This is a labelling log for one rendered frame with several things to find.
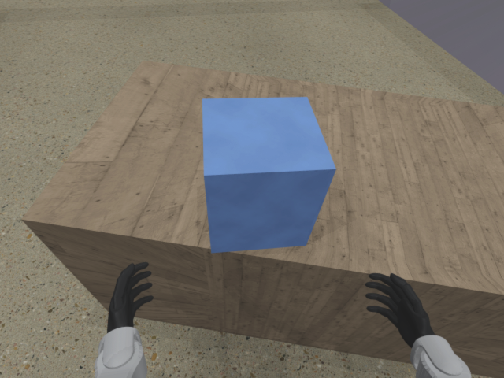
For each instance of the pedestal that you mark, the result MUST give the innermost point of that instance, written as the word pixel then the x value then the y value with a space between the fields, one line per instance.
pixel 418 191

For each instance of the robot right forearm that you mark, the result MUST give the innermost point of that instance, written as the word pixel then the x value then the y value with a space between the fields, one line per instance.
pixel 432 357

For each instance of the carton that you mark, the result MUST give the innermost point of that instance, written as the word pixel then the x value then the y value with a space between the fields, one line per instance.
pixel 267 170

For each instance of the robot left hand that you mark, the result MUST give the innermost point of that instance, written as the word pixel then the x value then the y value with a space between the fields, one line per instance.
pixel 122 308

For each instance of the robot left forearm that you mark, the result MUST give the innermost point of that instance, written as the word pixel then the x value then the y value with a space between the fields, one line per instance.
pixel 120 355

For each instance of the robot right hand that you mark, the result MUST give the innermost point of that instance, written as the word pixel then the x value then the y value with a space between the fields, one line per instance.
pixel 407 312

